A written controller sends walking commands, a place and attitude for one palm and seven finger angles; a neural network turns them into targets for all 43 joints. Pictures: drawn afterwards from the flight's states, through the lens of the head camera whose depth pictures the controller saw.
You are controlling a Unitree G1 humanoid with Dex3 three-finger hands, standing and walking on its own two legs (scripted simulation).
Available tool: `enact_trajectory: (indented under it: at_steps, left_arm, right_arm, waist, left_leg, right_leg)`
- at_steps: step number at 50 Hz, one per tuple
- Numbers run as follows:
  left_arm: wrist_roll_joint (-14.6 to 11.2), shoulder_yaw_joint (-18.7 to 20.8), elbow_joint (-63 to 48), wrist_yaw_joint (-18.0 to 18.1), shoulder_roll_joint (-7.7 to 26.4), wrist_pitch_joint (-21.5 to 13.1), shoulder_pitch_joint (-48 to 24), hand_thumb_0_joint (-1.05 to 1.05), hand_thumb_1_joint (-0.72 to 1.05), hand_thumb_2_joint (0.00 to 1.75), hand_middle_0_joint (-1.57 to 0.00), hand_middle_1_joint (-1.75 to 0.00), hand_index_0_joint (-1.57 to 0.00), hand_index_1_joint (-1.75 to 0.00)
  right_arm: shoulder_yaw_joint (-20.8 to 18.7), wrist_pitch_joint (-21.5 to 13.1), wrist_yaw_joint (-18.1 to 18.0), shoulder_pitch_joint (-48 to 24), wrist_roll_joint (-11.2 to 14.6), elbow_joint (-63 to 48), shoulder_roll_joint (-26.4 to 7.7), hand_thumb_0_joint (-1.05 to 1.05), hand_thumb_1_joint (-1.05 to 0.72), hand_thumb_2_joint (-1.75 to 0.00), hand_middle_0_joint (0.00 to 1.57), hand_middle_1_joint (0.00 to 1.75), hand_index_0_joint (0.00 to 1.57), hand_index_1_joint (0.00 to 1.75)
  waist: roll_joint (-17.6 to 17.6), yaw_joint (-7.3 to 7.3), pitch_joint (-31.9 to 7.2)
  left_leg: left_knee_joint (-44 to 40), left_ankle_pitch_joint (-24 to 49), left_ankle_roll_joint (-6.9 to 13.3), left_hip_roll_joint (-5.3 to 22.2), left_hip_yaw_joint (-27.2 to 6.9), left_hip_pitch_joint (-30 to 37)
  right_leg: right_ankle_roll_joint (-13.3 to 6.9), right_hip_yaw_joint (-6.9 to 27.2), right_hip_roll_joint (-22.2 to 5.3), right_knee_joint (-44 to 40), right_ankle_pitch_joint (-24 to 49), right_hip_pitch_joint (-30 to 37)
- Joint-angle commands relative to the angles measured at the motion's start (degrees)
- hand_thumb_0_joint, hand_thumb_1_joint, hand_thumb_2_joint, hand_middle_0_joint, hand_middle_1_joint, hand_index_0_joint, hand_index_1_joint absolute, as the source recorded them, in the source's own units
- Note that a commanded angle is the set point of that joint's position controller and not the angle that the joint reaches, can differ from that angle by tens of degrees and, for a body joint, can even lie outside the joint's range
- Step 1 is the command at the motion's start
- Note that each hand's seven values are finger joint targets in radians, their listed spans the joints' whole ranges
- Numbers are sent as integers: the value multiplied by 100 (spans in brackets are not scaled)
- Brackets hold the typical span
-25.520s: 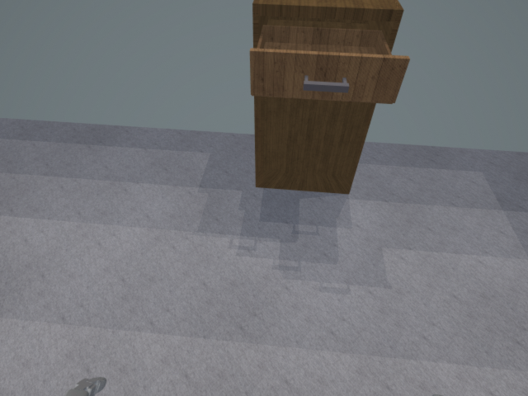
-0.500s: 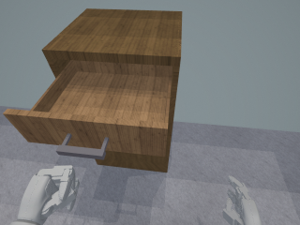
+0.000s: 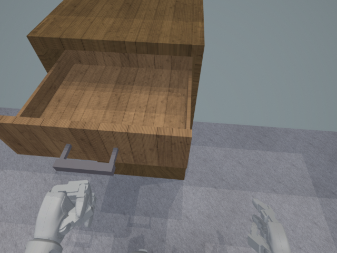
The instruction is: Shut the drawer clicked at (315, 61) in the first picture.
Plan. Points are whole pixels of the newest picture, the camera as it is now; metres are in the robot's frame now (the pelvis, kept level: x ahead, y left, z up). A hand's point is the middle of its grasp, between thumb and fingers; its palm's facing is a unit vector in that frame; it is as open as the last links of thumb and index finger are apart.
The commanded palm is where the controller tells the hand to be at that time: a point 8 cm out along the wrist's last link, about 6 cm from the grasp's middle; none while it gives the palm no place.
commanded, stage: bring the fist close to the handle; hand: left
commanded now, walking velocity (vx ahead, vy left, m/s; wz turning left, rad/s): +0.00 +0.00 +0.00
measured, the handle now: (88, 158) +0.31 +0.20 +0.06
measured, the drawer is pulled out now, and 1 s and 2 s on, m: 0.28 0.28 0.17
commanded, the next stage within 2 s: push the drawer shut in 0.52 s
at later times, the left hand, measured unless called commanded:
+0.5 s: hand (92, 208) +0.21 +0.17 +0.05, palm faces -0.02 -1.00 -0.06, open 3.2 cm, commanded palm +0.18 +0.23 +0.06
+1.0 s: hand (99, 194) +0.23 +0.16 +0.05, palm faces -0.04 -1.00 -0.08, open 3.3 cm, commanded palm +0.23 +0.22 +0.06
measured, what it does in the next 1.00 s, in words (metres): stands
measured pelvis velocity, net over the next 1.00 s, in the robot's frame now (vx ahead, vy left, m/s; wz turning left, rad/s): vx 0.00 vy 0.00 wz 0.00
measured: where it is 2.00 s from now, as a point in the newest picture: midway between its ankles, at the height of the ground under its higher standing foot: outside the picture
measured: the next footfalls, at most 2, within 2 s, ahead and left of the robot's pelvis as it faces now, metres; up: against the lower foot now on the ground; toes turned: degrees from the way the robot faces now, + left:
none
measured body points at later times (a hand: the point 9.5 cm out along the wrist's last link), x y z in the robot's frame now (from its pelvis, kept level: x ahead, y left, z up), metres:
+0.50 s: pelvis -0.01 +0.00 -0.01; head +0.04 +0.00 +0.44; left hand +0.20 +0.22 +0.05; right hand +0.16 -0.24 -0.09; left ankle -0.01 +0.12 -0.69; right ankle -0.01 -0.11 -0.69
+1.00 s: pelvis +0.00 +0.00 -0.01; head +0.05 -0.01 +0.44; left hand +0.23 +0.22 +0.05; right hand +0.16 -0.25 -0.09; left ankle -0.01 +0.12 -0.69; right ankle -0.01 -0.11 -0.69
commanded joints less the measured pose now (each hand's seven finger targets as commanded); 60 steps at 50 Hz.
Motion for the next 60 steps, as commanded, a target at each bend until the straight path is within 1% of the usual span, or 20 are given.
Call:
enact_trajectory:
  at_steps: [1, 6, 9, 10, 12, 17, 19, 20, 26, 31, 35, 38, 40, 43, 45, 51, 53, 55, 58, 60]
  left_arm:
    - [-42, 160, -1256, 37, 448, -513, -146, 0, 90, 90, -140, -160, -140, -160]
    - [14, 143, -902, 117, 470, -597, -454, 0, 90, 90, -140, -160, -140, -160]
    - [29, 320, -1116, 194, 679, -610, -412, 0, 90, 90, -140, -160, -140, -160]
    - [3, 156, -1332, 199, 534, -614, -432, 0, 90, 90, -140, -160, -140, -160]
    - [-31, 237, -1423, 231, 609, -571, -401, 0, 90, 90, -140, -160, -140, -160]
    - [-79, 305, -1175, 251, 601, -424, -197, 0, 90, 90, -140, -160, -140, -160]
    - [-57, 337, -942, 228, 651, -358, -279, 0, 90, 90, -140, -160, -140, -160]
    - [-78, 151, -991, 181, 475, -364, -298, 0, 90, 90, -140, -160, -140, -160]
    - [-125, 391, -1259, 160, 800, -511, -451, 0, 90, 90, -140, -160, -140, -160]
    - [-106, 239, -1226, 235, 641, -596, -397, 0, 90, 90, -140, -160, -140, -160]
    - [-43, 198, -885, 237, 668, -471, -820, 0, 90, 90, -140, -160, -140, -160]
    - [-67, 362, -687, 196, 819, -389, -1175, 0, 90, 90, -140, -160, -140, -160]
    - [-75, 279, -866, 188, 776, -404, -1385, 0, 90, 90, -140, -160, -140, -160]
    - [-143, 415, -866, 192, 832, -415, -1435, 0, 90, 90, -140, -160, -140, -160]
    - [-141, 331, -736, 222, 744, -392, -1496, 0, 90, 90, -140, -160, -140, -160]
    - [-138, 433, -382, 254, 896, -500, -2329, 0, 90, 90, -140, -160, -140, -160]
    - [-132, 337, -333, 198, 816, -563, -2521, 0, 90, 90, -140, -160, -140, -160]
    - [-124, 395, -220, 178, 927, -557, -2908, 0, 90, 90, -140, -160, -140, -160]
    - [-184, 530, 98, 114, 1068, -512, -3409, 0, 90, 90, -140, -160, -140, -160]
    - [-191, 577, 187, 108, 1114, -496, -3628, 0, 90, 90, -140, -160, -140, -160]
  right_arm:
    - [-271, -232, 1, -241, 11, -962, -728, 0, -90, -90, 20, 30, 20, 30]
    - [-269, -84, 8, -229, -17, -994, -779, 0, -90, -90, 20, 30, 20, 30]
    - [-273, -5, 2, -274, 6, -1101, -787, 0, -90, -90, 20, 30, 20, 30]
    - [-253, 6, 9, -231, 4, -1174, -763, 0, -90, -90, 20, 30, 20, 30]
    - [-256, 47, 9, -208, 20, -1193, -742, 0, -90, -90, 20, 30, 20, 30]
    - [-256, 174, 2, -219, 39, -1180, -744, 0, -90, -90, 20, 30, 20, 30]
    - [-252, 213, -17, -248, 47, -1150, -777, 0, -90, -90, 20, 30, 20, 30]
    - [-232, 204, -10, -234, 47, -1195, -778, 0, -90, -90, 20, 30, 20, 30]
    - [-246, 155, -39, -170, 44, -1214, -786, 0, -90, -90, 20, 30, 20, 30]
    - [-234, 138, -3, -170, 38, -1212, -775, 0, -90, -90, 20, 30, 20, 30]
    - [-217, 195, -19, -150, 35, -1171, -839, 0, -90, -90, 20, 30, 20, 30]
    - [-204, 222, -39, -141, 35, -1168, -886, 0, -90, -90, 20, 30, 20, 30]
    - [-192, 206, -40, -135, 26, -1177, -873, 0, -90, -90, 20, 30, 20, 30]
    - [-190, 195, -40, -105, 25, -1156, -855, 0, -90, -90, 20, 30, 20, 30]
    - [-173, 205, -21, -77, 18, -1113, -843, 0, -90, -90, 20, 30, 20, 30]
    - [-170, 179, -46, -80, 0, -903, -915, 0, -90, -90, 20, 30, 20, 30]
    - [-177, 155, -50, -125, 11, -883, -911, 0, -90, -90, 20, 30, 20, 30]
    - [-163, 164, -65, -140, 11, -800, -936, 0, -90, -90, 20, 30, 20, 30]
    - [-154, 180, -110, -176, 39, -710, -961, 0, -90, -90, 20, 30, 20, 30]
    - [-149, 191, -130, -187, 43, -664, -955, 0, -90, -90, 20, 30, 20, 30]
  waist:
    - [66, -47, -1064]
    - [-108, -115, -908]
    - [72, 1, -1124]
    - [93, -21, -1346]
    - [141, -13, -1430]
    - [-64, -59, -1173]
    - [-170, -130, -837]
    - [-99, -150, -826]
    - [58, -111, -1113]
    - [110, -129, -1049]
    - [-17, -236, -847]
    - [-140, -216, -937]
    - [106, -201, -1196]
    - [73, -135, -1462]
    - [122, -167, -1399]
    - [-132, -332, -1122]
    - [-16, -331, -1193]
    - [71, -354, -1283]
    - [-110, -394, -1255]
    - [53, -357, -1395]
  left_leg:
    - [-597, 2059, 60, 1, -29, 507]
    - [-436, 1643, 45, 14, -75, 107]
    - [-473, 1554, 53, 15, -59, 128]
    - [-465, 1683, 64, 6, -57, 245]
    - [-457, 1793, 53, 23, -37, 298]
    - [-446, 1630, 59, 15, -13, 48]
    - [-454, 1362, 71, 18, -28, -90]
    - [-460, 1340, 74, 2, -21, -71]
    - [-427, 1389, 82, 11, -34, 67]
    - [-421, 1409, 67, 12, -50, 64]
    - [-380, 1092, 86, -5, -35, -107]
    - [-383, 1037, 87, -12, -34, -176]
    - [-375, 1230, 103, -26, -8, 0]
    - [-388, 1669, 87, -14, 14, 151]
    - [-392, 1726, 88, -13, 19, 171]
    - [-363, 1356, 91, -6, -19, 0]
    - [-369, 1309, 90, -11, -15, 51]
    - [-376, 1260, 98, -17, -28, 77]
    - [-398, 1014, 105, -23, -27, -47]
    - [-433, 1054, 114, -30, -22, 46]
  right_leg:
    - [-36, -47, 109, -429, 1799, 328]
    - [-45, -53, 125, -261, 1398, -44]
    - [-75, -13, 120, -261, 1240, 86]
    - [-68, -20, 110, -230, 1372, 160]
    - [-66, -14, 116, -242, 1488, 229]
    - [-39, -3, 131, -321, 1468, 249]
    - [-35, 5, 140, -412, 1200, 97]
    - [-32, 3, 130, -401, 1190, 69]
    - [-55, 50, 129, -395, 1172, 117]
    - [-58, 15, 146, -347, 1172, 33]
    - [-31, 63, 139, -418, 911, -116]
    - [-28, 115, 124, -448, 847, -28]
    - [-35, 139, 111, -430, 1080, 95]
    - [-37, 119, 107, -377, 1590, 370]
    - [-28, 110, 107, -408, 1678, 343]
    - [-3, 160, 113, -486, 1331, 110]
    - [-9, 165, 102, -477, 1251, 71]
    - [-20, 187, 96, -492, 1172, 89]
    - [5, 258, 82, -597, 894, 115]
    - [-14, 274, 75, -610, 914, 184]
